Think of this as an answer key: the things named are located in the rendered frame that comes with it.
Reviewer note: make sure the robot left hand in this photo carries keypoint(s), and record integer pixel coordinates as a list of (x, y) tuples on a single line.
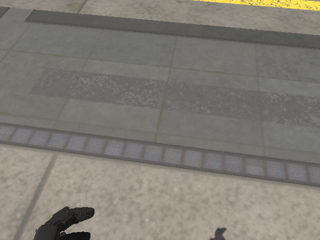
[(62, 220)]

